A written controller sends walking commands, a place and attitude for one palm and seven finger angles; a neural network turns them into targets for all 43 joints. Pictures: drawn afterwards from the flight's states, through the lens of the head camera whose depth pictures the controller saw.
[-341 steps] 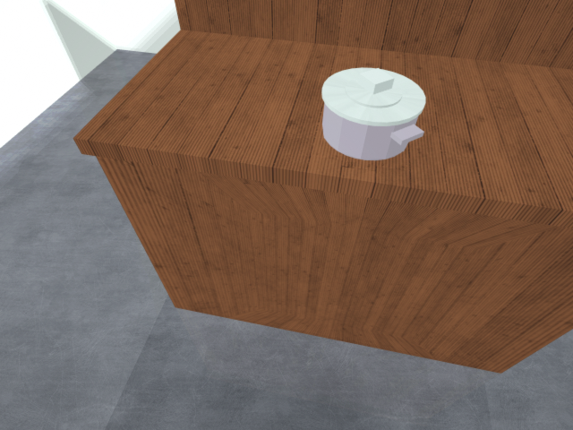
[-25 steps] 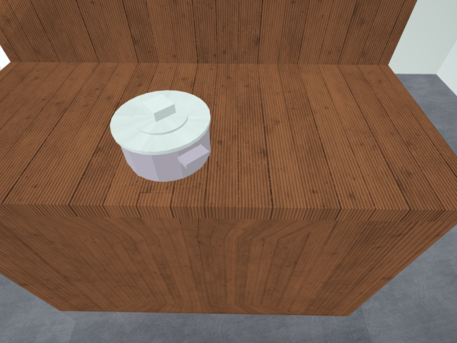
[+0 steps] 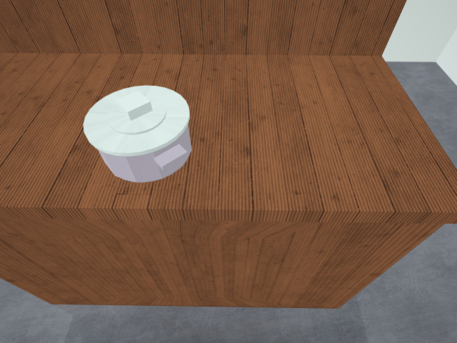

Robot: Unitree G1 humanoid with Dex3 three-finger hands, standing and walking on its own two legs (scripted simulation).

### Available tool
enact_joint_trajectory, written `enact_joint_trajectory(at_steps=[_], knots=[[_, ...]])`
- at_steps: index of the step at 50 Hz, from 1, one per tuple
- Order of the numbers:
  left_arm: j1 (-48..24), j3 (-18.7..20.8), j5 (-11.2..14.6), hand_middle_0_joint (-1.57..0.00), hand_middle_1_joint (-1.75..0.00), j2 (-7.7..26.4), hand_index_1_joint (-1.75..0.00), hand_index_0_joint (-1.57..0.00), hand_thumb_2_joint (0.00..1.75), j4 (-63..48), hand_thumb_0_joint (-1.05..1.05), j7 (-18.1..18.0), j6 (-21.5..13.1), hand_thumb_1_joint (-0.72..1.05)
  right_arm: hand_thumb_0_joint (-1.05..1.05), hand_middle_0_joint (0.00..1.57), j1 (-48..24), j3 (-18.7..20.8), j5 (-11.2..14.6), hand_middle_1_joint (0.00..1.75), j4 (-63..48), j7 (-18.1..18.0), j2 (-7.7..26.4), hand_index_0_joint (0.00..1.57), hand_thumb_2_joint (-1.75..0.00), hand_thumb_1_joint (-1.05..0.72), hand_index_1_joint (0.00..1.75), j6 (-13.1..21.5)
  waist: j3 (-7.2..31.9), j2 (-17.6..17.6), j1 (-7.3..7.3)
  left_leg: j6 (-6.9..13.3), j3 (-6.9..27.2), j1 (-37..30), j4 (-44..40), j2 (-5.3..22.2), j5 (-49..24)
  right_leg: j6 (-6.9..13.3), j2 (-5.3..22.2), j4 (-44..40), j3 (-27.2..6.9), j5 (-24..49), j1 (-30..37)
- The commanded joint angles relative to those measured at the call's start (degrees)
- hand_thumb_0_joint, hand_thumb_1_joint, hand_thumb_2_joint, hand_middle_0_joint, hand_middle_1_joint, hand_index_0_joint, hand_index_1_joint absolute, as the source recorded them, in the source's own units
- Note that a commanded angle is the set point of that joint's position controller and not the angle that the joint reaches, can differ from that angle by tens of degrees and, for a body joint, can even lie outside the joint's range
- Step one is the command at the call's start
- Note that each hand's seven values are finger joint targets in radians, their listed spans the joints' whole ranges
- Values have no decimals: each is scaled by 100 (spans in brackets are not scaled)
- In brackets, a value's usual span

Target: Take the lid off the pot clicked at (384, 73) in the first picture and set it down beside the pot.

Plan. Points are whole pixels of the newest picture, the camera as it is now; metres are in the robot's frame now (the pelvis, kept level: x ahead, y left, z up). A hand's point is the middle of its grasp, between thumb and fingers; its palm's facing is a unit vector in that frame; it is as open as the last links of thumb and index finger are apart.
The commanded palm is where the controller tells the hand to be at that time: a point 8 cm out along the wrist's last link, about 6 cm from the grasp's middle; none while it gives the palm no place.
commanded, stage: look again from close up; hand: left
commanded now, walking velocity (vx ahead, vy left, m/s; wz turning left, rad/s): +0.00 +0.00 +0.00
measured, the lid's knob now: (134, 105) +0.47 +0.20 +0.17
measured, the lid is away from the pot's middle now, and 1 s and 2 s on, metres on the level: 0.00 0.00 0.00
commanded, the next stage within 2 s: shuffle to correct the standing spot in 0.36 s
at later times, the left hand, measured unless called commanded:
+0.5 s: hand out of the picture +0.03 +0.18 -0.17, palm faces +0.02 -0.98 -0.21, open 7.4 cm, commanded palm none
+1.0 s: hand out of the picture +0.01 +0.23 -0.17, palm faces +0.02 -0.96 -0.27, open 7.4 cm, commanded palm none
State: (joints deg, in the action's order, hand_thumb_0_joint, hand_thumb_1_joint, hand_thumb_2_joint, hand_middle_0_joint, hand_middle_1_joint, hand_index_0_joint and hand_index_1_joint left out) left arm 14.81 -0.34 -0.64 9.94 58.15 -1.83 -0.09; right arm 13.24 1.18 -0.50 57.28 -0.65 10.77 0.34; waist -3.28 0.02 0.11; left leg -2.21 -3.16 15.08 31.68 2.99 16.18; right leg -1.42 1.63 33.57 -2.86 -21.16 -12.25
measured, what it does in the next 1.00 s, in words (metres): stands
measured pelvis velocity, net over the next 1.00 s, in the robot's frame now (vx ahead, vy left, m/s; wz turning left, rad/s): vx -0.01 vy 0.03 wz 0.00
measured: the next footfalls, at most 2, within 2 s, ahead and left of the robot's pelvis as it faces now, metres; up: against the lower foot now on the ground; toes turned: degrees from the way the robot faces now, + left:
none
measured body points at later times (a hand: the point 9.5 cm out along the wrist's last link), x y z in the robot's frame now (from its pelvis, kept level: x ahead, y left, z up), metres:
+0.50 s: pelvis +0.00 +0.00 +0.00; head +0.04 +0.00 +0.45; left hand +0.03 +0.23 -0.15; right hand +0.04 -0.23 -0.15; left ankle +0.00 +0.14 -0.73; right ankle -0.03 -0.14 -0.73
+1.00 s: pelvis -0.01 +0.03 +0.00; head +0.02 +0.02 +0.45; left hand +0.01 +0.28 -0.15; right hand +0.04 -0.20 -0.15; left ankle +0.00 +0.14 -0.73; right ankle -0.04 -0.12 -0.73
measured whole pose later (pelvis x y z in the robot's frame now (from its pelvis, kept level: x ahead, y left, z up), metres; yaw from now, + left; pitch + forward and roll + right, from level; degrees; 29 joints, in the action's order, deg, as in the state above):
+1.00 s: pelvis -0.01 +0.03 +0.00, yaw +0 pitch -1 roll +1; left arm 14.4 1.2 -1.1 12.8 56.6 -1.8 1.3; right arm 13.1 1.6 -0.7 56.1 -0.6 9.5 -0.2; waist -5.0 1.0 1.1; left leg 0.4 -4.4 15.5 31.9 0.7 15.3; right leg -1.3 3.2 34.1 -1.5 -19.5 -12.8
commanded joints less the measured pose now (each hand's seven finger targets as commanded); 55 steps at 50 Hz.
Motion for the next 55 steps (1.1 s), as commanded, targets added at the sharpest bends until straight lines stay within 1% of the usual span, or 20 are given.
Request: enact_joint_trajectory(at_steps=[1, 7, 14, 24, 27, 30, 35, 37, 39, 41, 42, 43, 45, 47, 48, 49, 50, 52, 53, 55], knots=[[338, 206, -9, -20, -30, 848, -30, -20, 90, -250, 0, -49, -84, 90, 0, 20, 182, 95, -4, 30, -254, -65, 522, 20, -90, -90, 30, 87, 216, 113, -21, 125, 224, -474, -255, 262, -1286, 323, 383, -726, -408, 1881, -289], [345, 201, -8, -20, -30, 797, -30, -20, 90, -202, 0, -40, -76, 90, 0, 20, 187, 81, 6, 30, -156, -78, 488, 20, -90, -90, 30, 84, 141, 44, -15, 119, 218, -516, -356, 297, -1309, 324, 355, -813, -382, 1884, -230], [403, 211, 5, -20, -30, 773, -30, -20, 90, -169, 0, -32, -78, 90, 0, 20, 230, 81, 10, 30, -71, -96, 494, 20, -90, -90, 30, 107, 321, 98, 13, 149, 233, -718, -390, 361, -1639, 305, 317, -814, -277, 2118, -38], [369, 211, 0, -20, -30, 743, -30, -20, 90, -172, 0, -31, -54, 90, 0, 20, 273, 58, 18, 30, 12, -97, 450, 20, -90, -90, 30, 99, 99, 88, 34, 163, 265, -552, -524, 336, -1422, 304, 330, -931, -275, 1863, -31], [392, 265, -8, -20, -30, 852, -30, -20, 90, -220, 0, -56, -40, 90, 0, 20, 244, 77, 26, 30, -77, -95, 491, 20, -90, -90, 30, 65, 154, -67, 79, 129, 201, -473, -374, 288, -1505, 385, 496, -787, -430, 2193, -17], [421, 338, -11, -20, -30, 987, -30, -20, 90, -299, 0, -71, -13, 90, 0, 20, 200, 119, 19, 30, -214, -94, 553, 20, -90, -90, 30, 16, 235, 63, 125, 109, 126, -344, -157, 248, -1463, 475, 665, -675, -557, 2507, 49], [347, 444, -42, -20, -30, 1146, -30, -20, 90, -487, 0, -88, 59, 90, 0, 20, 186, 191, 5, 30, -481, -68, 601, 20, -90, -90, 30, -62, 241, 492, 126, 84, 21, -130, 147, 129, -1094, 599, 948, -657, -782, 2401, -91], [239, 472, -60, -20, -30, 1181, -30, -20, 90, -575, 0, -93, 90, 90, 0, 20, 238, 214, -2, 30, -553, -49, 620, 20, -90, -90, 30, -84, 210, 509, 66, 98, 49, -188, 98, 134, -987, 604, 963, -592, -749, 2091, -323], [93, 460, -63, -20, -30, 1082, -30, -20, 90, -672, 0, -73, 128, 90, 0, 20, 302, 223, -27, 30, -582, -35, 681, 20, -90, -90, 30, -78, 171, 150, 22, 233, 302, -341, -229, 312, -992, 471, 631, -340, -363, 1485, -595], [109, 349, -69, -20, -30, 666, -30, -20, 90, -663, 0, -53, 156, 90, 0, 20, 386, 217, -40, 30, -545, -25, 795, 20, -90, -90, 30, -22, 184, -569, -2, 549, 934, -344, -1010, 735, -674, 186, 41, 142, 361, 142, -683], [193, 292, -63, -20, -30, 540, -30, -20, 90, -601, 0, -42, 164, 90, 0, 20, 350, 225, -42, 30, -530, -29, 843, 20, -90, -90, 30, -1, 191, -766, 29, 699, 1211, -276, -1361, 922, -345, 119, -53, 406, 509, -350, -629], [284, 247, -60, -20, -30, 481, -30, -20, 90, -543, 0, -31, 163, 90, 0, 20, 278, 221, -39, 30, -528, -31, 828, 20, -90, -90, 30, 22, 223, -880, 65, 798, 1258, -206, -1541, 994, -162, 112, -20, 647, 499, -596, -556], [439, 180, -61, -20, -30, 451, -30, -20, 90, -453, 0, -4, 134, 90, 0, 20, 162, 200, -48, 30, -506, -26, 786, 20, -90, -90, 30, 56, 281, -613, 154, 849, 1222, -132, -1565, 981, 229, 135, 26, 537, 461, -646, -374], [518, 153, -71, -20, -30, 459, -30, -20, 90, -359, 0, 21, 90, 90, 0, 20, 93, 181, -43, 30, -427, -23, 740, 20, -90, -90, 30, 43, 138, -517, 185, 664, 942, -39, -1315, 743, 396, 148, 40, -265, 444, -47, -164], [535, 150, -67, -20, -30, 518, -30, -20, 90, -328, 0, 17, 56, 90, 0, 20, 99, 167, -25, 30, -385, -19, 648, 20, -90, -90, 30, 35, 41, -425, 159, 548, 778, 2, -1139, 579, 349, 176, 89, -644, 303, 248, -95], [553, 152, -52, -20, -30, 627, -30, -20, 90, -327, 0, 10, 14, 90, 0, 20, 124, 147, -13, 30, -369, -18, 556, 20, -90, -90, 30, 34, 41, -69, 146, 450, 659, -68, -926, 435, 238, 234, 155, -898, 68, 411, -65], [524, 151, -45, -20, -30, 706, -30, -20, 90, -305, 0, -4, -3, 90, 0, 20, 116, 139, -8, 30, -372, -21, 538, 20, -90, -90, 30, 31, -119, 190, 95, 355, 499, -76, -721, 285, 299, 293, 296, -1028, -193, 412, -248], [342, 153, -46, -20, -30, 761, -30, -20, 90, -323, 0, -9, 3, 90, 0, 20, 247, 153, -12, 30, -294, -20, 468, 20, -90, -90, 30, 9, -338, 627, -42, 259, 340, -196, -585, 171, 358, 344, 390, -1205, -386, 176, -612], [292, 148, -44, -20, -30, 742, -30, -20, 90, -350, 0, -12, 2, 90, 0, 20, 346, 138, -14, 30, -232, -21, 468, 20, -90, -90, 30, 17, -340, 562, -91, 252, 325, -290, -600, 187, 166, 344, 371, -1201, -380, 243, -664], [362, 153, -34, -20, -30, 739, -30, -20, 90, -363, 0, -16, -16, 90, 0, 20, 355, 115, -5, 30, -165, -28, 449, 20, -90, -90, 30, 51, -296, 278, -59, 261, 316, -329, -588, 231, -251, 334, 340, -1134, -341, 662, -546]])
